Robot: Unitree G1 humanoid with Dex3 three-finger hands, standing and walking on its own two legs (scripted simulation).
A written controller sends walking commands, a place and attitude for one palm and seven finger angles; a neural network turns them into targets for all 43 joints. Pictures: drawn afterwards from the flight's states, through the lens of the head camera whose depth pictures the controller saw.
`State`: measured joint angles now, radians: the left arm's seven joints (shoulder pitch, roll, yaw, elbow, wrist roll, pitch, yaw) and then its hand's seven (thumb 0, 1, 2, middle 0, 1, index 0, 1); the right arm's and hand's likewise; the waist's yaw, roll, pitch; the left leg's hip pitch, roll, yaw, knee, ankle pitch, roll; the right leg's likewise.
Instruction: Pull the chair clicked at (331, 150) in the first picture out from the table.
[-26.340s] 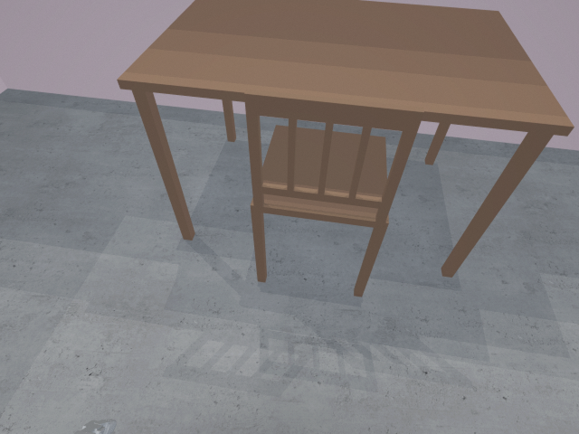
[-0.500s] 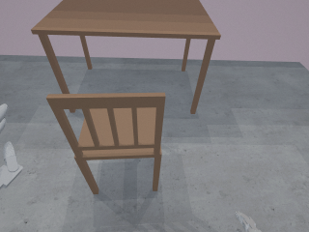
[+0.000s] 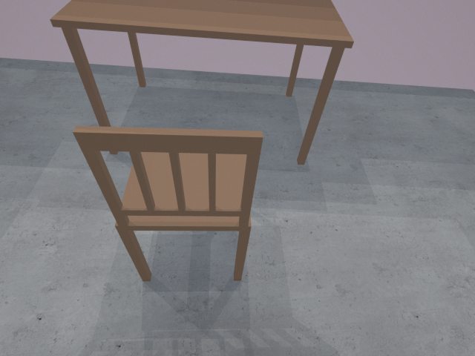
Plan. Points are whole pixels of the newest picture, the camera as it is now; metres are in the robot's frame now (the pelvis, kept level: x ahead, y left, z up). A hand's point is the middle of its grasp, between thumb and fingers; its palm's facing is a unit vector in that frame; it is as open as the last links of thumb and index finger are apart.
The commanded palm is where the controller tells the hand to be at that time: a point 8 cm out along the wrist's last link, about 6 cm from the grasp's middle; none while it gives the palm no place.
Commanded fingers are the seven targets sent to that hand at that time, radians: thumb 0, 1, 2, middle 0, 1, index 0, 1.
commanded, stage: let the arm hang, fingers relaxed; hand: left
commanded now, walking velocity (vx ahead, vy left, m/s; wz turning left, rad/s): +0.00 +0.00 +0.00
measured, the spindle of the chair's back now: (178, 182) +0.53 +0.17 -0.11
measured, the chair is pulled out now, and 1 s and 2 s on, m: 0.58 0.58 0.58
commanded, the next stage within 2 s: look to check the result in 0.82 s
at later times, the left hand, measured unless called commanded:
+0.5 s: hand out of the picture -0.03 +0.16 -0.17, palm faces +0.02 -0.98 -0.19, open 7.3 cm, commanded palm none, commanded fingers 0.00 0.90 0.90 -0.20 -0.30 -0.20 -0.30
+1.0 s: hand out of the picture -0.01 +0.13 -0.17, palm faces +0.04 -0.99 -0.16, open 7.4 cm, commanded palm none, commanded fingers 0.00 0.90 0.90 -0.20 -0.30 -0.20 -0.30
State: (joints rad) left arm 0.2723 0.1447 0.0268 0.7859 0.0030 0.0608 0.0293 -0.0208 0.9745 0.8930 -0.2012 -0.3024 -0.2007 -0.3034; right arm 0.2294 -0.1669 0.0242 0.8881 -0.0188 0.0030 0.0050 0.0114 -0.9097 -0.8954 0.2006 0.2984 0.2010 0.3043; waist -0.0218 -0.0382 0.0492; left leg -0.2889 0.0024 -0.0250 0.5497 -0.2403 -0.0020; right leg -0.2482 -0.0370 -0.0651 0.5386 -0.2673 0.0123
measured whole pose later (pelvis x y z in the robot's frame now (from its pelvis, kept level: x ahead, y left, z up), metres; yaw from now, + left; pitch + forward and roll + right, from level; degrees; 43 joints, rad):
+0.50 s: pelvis +0.00 -0.01 +0.00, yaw +0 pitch -2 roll +0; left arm 0.35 0.14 -0.01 1.08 0.01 0.03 0.03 0.01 0.92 0.89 -0.20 -0.30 -0.20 -0.30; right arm 0.37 -0.10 0.01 1.07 -0.01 0.01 -0.02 0.01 -0.91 -0.90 0.20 0.30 0.20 0.30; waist 0.00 0.03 0.04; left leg -0.25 0.02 -0.03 0.48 -0.20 -0.02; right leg -0.21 -0.02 -0.07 0.48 -0.24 -0.01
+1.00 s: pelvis +0.00 -0.02 +0.01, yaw +0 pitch -2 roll +0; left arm 0.32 0.11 0.00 1.07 0.01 0.02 0.03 0.01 0.91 0.89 -0.20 -0.30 -0.20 -0.30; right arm 0.35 -0.10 0.00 1.09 -0.01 0.00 -0.03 0.01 -0.91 -0.90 0.20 0.30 0.20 0.30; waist 0.00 0.01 0.06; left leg -0.23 0.04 -0.04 0.48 -0.21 -0.04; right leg -0.20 0.00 -0.08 0.48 -0.25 -0.03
